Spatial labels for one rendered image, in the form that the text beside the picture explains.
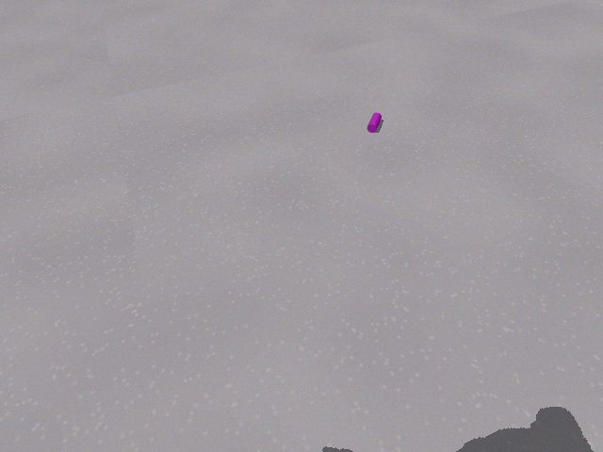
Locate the can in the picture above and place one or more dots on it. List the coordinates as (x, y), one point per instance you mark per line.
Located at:
(374, 122)

